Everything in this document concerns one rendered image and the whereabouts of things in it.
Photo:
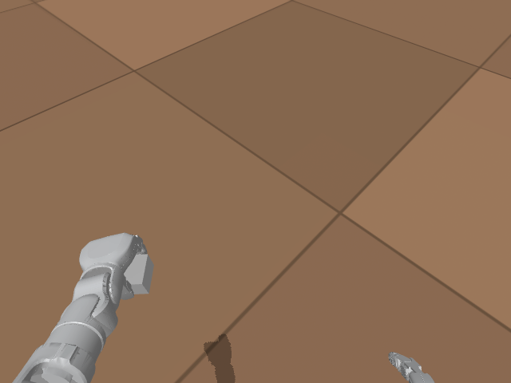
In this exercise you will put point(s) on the small box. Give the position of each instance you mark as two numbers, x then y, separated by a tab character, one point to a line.
139	274

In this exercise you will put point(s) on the left robot arm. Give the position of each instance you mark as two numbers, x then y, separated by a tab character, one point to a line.
71	351

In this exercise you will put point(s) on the right robot hand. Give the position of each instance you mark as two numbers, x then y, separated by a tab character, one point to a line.
409	368

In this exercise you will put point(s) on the left robot hand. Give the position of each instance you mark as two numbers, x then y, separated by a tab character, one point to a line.
119	249

